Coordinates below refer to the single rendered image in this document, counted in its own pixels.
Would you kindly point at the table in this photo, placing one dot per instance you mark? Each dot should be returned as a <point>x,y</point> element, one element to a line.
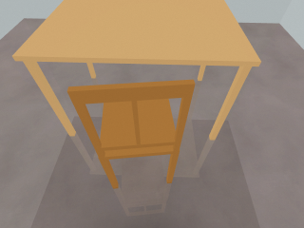
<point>145,32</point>

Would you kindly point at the chair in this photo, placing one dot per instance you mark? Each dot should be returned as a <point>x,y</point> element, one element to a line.
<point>137,120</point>

